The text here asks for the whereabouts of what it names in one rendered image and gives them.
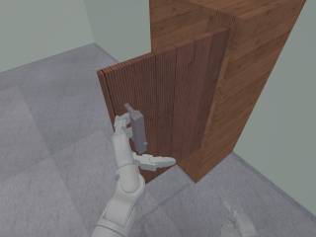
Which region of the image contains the robot right hand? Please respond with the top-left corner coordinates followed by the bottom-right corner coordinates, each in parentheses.
top-left (220, 200), bottom-right (259, 237)

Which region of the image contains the handle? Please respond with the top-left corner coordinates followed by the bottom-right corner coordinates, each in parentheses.
top-left (124, 103), bottom-right (147, 155)

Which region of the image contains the robot left hand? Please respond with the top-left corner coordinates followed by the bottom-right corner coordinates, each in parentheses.
top-left (111, 110), bottom-right (176, 172)

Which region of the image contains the cupboard door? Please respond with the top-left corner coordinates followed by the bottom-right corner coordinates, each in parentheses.
top-left (97, 26), bottom-right (232, 185)

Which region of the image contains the left robot forearm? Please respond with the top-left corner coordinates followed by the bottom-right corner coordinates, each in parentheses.
top-left (91, 164), bottom-right (146, 237)

